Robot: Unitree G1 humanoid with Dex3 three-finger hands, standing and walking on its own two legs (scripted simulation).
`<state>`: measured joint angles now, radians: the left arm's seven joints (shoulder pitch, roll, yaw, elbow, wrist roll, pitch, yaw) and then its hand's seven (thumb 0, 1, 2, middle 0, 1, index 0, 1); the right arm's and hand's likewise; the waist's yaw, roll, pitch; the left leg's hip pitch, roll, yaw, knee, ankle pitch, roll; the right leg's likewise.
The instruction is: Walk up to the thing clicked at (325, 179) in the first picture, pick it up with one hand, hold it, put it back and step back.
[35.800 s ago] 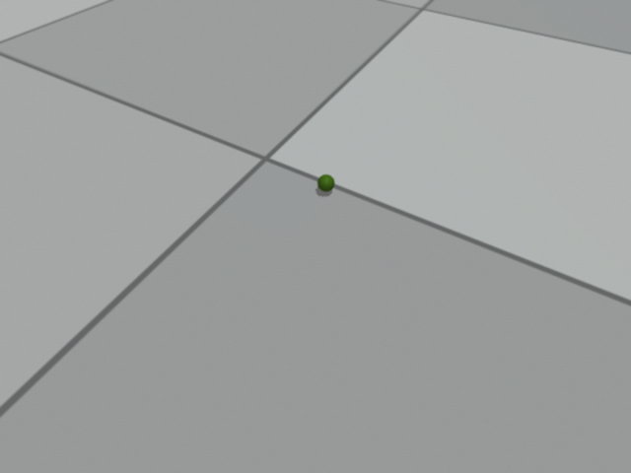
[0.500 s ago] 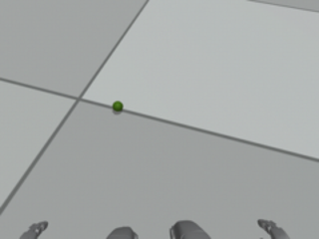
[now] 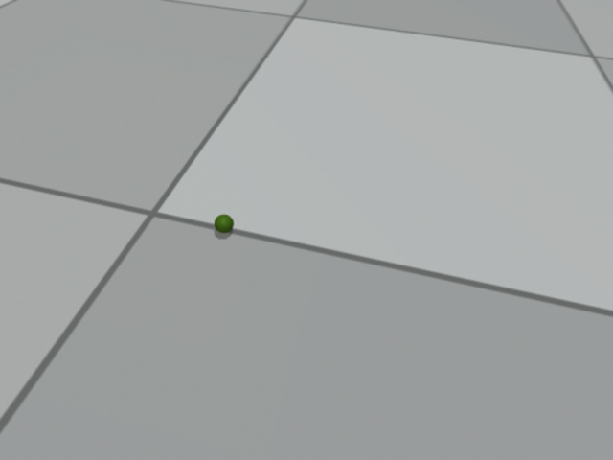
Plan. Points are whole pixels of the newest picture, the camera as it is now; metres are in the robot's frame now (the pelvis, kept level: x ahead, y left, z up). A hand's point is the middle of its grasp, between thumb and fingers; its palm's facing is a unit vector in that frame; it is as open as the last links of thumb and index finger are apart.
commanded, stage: step back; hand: left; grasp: from above
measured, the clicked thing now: (223, 223) +1.11 +0.31 -0.73
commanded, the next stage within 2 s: stand in 0.92 s
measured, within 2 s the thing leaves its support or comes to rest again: neither
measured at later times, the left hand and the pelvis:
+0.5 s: hand out of the picture +0.11 +0.28 -0.16, palm faces +0.05 -0.94 -0.35, open 7.4 cm; pelvis +0.04 +0.01 +0.00, yaw +2 degrees
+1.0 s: hand out of the picture +0.14 +0.27 -0.14, palm faces +0.02 -0.94 -0.34, open 7.4 cm; pelvis +0.05 +0.02 +0.01, yaw +0 degrees
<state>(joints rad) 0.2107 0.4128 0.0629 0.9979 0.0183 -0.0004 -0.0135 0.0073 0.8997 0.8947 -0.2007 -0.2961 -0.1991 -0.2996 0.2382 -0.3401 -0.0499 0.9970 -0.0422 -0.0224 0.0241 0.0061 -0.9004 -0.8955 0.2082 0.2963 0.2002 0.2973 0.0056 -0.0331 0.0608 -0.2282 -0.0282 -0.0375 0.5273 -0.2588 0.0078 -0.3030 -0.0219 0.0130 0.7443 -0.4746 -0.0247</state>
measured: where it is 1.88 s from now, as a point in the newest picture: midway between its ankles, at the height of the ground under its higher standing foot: outside the picture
